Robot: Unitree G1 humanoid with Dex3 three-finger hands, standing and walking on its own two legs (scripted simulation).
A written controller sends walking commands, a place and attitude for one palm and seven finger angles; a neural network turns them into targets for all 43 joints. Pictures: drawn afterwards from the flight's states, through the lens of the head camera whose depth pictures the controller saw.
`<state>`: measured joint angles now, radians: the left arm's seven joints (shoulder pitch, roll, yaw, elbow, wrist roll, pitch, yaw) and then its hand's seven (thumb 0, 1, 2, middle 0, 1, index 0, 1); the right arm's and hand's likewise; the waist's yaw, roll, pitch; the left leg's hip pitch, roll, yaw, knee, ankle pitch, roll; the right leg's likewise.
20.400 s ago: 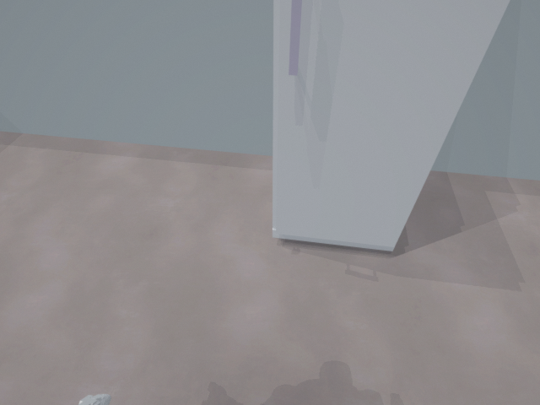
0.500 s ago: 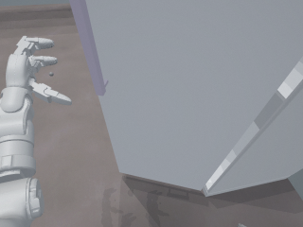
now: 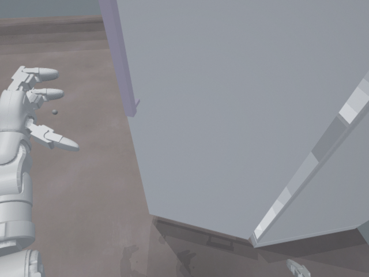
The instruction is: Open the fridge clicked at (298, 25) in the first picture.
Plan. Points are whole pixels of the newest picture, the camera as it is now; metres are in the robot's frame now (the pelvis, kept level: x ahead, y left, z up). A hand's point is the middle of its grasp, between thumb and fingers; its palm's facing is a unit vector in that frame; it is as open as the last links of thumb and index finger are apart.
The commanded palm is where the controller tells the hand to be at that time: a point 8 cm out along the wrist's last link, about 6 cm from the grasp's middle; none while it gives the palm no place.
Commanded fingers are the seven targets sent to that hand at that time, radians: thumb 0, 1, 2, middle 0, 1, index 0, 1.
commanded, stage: slip the hand off the handle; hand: left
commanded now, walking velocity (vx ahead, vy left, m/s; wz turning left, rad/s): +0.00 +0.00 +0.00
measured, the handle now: (121, 41) +0.50 +0.17 +0.27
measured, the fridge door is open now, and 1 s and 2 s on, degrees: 66 66 66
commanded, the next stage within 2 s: draw the hand back to the body in 0.26 s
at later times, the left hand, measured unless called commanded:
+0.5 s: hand (51, 131) +0.32 +0.26 +0.18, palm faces +0.14 -0.99 -0.06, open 14.7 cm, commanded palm +0.27 +0.30 +0.19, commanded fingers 0.00 -0.55 0.20 -0.25 -1.15 -0.25 -1.15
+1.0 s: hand (30, 166) +0.25 +0.27 +0.17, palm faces +0.36 -0.91 -0.20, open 14.1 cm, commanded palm +0.20 +0.30 +0.19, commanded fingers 0.00 -0.12 0.41 -0.23 -0.89 -0.23 -0.89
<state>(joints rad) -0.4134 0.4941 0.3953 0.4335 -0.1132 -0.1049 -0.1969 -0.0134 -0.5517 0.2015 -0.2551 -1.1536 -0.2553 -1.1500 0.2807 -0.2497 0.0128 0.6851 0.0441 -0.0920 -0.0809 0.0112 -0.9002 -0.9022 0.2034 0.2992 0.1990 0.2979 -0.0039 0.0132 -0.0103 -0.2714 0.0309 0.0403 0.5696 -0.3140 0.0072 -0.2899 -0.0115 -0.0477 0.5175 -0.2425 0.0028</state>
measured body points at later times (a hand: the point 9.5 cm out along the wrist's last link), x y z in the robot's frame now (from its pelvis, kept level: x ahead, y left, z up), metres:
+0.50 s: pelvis +0.00 -0.02 +0.00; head -0.01 -0.02 +0.45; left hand +0.30 +0.32 +0.19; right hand +0.19 -0.25 -0.08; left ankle -0.01 +0.11 -0.73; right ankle +0.02 -0.13 -0.73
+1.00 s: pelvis -0.01 -0.01 +0.01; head -0.03 -0.01 +0.45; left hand +0.23 +0.32 +0.18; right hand +0.20 -0.22 -0.05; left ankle -0.01 +0.11 -0.73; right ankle +0.02 -0.13 -0.73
